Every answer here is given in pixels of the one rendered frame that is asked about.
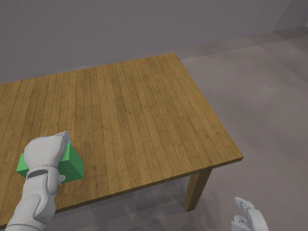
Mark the sponge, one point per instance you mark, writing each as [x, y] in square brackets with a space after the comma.
[71, 165]

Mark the robot left hand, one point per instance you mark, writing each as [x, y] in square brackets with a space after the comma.
[47, 151]

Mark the robot left forearm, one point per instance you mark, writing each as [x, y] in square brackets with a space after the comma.
[36, 207]

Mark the table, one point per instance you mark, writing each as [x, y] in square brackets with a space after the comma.
[134, 124]

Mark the robot right hand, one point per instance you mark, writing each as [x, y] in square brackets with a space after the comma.
[254, 220]

